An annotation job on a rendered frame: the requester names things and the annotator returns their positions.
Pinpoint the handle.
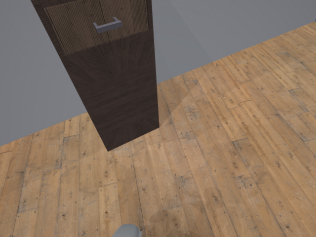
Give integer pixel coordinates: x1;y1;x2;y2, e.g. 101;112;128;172
93;17;122;33

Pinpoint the left robot thigh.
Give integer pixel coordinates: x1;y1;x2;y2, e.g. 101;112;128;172
112;224;142;237

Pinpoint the cabinet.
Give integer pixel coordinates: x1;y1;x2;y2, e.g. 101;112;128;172
31;0;159;151

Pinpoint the drawer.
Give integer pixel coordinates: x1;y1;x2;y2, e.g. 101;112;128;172
43;0;149;55

